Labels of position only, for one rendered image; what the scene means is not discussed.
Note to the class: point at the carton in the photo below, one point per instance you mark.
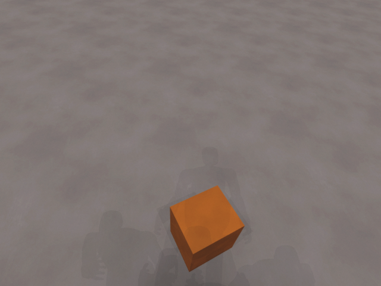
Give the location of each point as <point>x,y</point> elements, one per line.
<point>204,226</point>

